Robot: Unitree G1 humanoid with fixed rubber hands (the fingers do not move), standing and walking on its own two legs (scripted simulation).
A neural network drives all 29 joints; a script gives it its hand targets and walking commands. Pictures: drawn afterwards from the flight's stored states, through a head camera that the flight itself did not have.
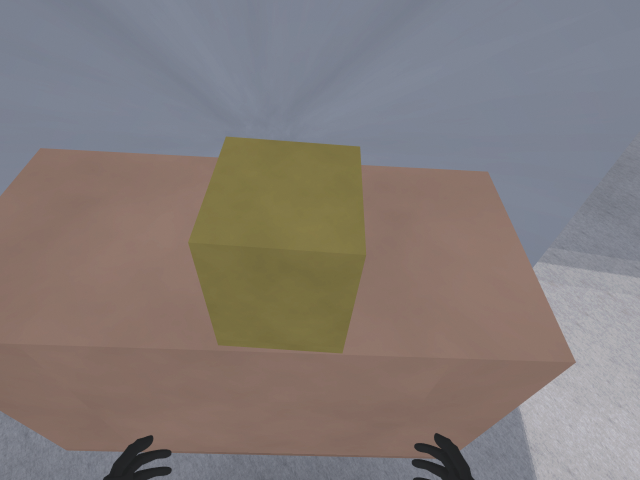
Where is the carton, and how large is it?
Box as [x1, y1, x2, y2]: [188, 137, 365, 352]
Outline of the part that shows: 226,137 188,241 218,344 342,352 365,257 359,146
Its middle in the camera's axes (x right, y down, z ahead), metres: -0.05 +0.02 +0.59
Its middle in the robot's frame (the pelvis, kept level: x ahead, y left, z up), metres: +0.45 +0.05 +0.02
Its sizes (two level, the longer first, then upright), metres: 0.210 0.200 0.250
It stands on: a pedestal, 0.67 m high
